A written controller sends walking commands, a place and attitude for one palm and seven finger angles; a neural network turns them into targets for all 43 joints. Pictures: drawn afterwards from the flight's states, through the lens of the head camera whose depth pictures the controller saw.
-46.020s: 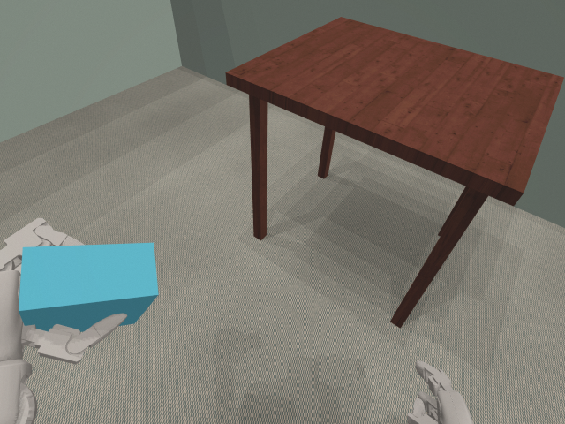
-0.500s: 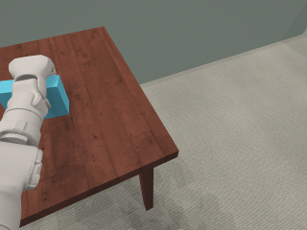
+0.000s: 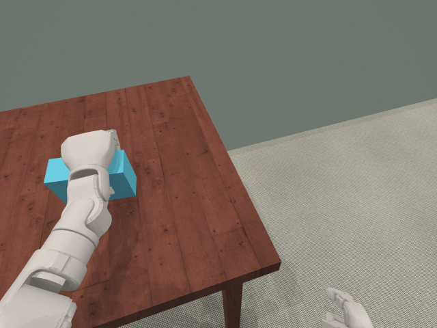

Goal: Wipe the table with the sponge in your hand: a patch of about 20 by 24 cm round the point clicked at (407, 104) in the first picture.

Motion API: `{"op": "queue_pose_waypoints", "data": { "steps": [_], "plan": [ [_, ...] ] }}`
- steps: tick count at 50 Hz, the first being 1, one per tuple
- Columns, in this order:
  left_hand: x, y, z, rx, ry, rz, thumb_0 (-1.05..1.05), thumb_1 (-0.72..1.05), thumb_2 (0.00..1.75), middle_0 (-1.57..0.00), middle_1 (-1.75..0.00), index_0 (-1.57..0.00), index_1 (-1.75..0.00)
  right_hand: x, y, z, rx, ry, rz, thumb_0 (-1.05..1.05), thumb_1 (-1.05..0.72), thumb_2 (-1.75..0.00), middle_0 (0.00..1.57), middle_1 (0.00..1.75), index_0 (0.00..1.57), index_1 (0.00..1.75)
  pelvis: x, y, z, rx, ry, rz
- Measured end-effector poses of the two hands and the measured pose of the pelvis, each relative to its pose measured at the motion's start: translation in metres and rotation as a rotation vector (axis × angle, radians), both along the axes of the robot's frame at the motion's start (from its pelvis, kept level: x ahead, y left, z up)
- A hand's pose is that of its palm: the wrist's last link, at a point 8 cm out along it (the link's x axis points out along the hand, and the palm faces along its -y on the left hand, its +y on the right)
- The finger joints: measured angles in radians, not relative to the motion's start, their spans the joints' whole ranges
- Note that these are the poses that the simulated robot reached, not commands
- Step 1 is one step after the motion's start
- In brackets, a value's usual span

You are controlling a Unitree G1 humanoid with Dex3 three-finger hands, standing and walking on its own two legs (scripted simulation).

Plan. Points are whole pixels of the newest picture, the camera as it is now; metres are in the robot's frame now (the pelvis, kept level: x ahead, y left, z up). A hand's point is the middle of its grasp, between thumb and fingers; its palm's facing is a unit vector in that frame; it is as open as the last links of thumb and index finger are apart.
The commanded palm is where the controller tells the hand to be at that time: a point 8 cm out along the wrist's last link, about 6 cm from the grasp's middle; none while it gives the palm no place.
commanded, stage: wipe back along the third lane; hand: left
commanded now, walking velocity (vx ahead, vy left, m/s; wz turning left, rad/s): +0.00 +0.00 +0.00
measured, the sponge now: (98, 183) +0.37 +0.29 +0.06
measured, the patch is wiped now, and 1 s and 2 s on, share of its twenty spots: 0.90 0.90 0.95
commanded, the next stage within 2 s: none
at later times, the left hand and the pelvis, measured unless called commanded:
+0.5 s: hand (107, 187) +0.33 +0.24 +0.11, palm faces +0.13 -0.05 -0.99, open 9.4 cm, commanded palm +0.26 +0.22 +0.10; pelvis +0.01 -0.01 +0.00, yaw -1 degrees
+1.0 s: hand (111, 206) +0.29 +0.22 +0.11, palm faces +0.16 -0.09 -0.98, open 9.4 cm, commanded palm +0.22 +0.20 +0.10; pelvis +0.00 -0.02 +0.00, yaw -2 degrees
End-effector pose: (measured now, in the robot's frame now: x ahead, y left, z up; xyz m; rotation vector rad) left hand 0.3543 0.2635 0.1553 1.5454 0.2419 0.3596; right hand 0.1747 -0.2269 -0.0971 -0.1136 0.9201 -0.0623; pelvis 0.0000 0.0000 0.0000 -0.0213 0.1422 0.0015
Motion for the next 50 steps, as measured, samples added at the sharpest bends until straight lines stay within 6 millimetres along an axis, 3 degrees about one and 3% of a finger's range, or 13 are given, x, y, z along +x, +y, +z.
{"op": "queue_pose_waypoints", "data": {
  "steps": [6, 12, 33, 50],
  "plan": [
    [-0.012, -0.006, 0.001, -0.022, -0.014, 0.007, 0.01, -0.44, 1.05, -0.67, -1.52, -0.75, -1.57, 0.03, 0.005, 0.011, 0.023, -0.07, 0.039, 0.01, -0.91, -0.9, 0.2, 0.29, 0.2, 0.3, 0.01, -0.002, 0.001, 0.002, -0.021, 0.003],
    [-0.026, -0.014, 0.002, -0.039, -0.031, -0.005, 0.01, -0.43, 1.04, -0.66, -1.53, -0.74, -1.57, 0.043, 0.009, 0.013, 0.051, -0.099, 0.065, 0.01, -0.91, -0.9, 0.2, 0.29, 0.2, 0.3, 0.015, -0.004, 0.002, 0.005, -0.034, 0.001],
    [-0.068, -0.04, 0.002, -0.069, -0.063, -0.003, 0.02, -0.42, 1.04, -0.64, -1.54, -0.75, -1.55, 0.027, -0.004, 0.007, 0.066, -0.086, 0.05, 0.02, -0.91, -0.9, 0.2, 0.29, 0.2, 0.3, 0.008, -0.014, 0.003, 0.018, -0.074, -0.02],
    [-0.094, -0.051, 0.001, -0.101, -0.089, -0.017, 0.02, -0.42, 1.04, -0.63, -1.54, -0.75, -1.53, 0.034, -0.01, 0.016, 0.065, -0.131, 0.052, 0.02, -0.91, -0.9, 0.2, 0.29, 0.2, 0.3, 0.005, -0.021, 0.004, 0.022, -0.097, -0.029]
  ]
}}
